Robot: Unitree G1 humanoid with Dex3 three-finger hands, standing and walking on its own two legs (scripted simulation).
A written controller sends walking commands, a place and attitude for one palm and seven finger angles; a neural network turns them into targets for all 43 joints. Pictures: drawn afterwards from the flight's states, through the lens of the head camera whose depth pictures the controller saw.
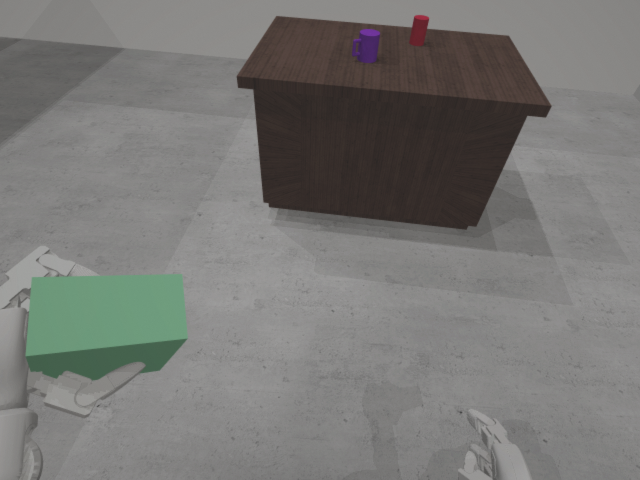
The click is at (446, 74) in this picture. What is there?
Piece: table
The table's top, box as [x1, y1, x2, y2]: [237, 16, 550, 117]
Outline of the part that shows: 237,75 238,87 545,117 550,107 549,102 510,38 505,35 427,29 424,44 421,46 414,46 408,42 411,27 276,16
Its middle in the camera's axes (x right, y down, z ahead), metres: +0.26 -0.70 +1.49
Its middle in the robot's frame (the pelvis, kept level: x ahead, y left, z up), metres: +1.59 -0.17 -0.11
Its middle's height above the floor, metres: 0.67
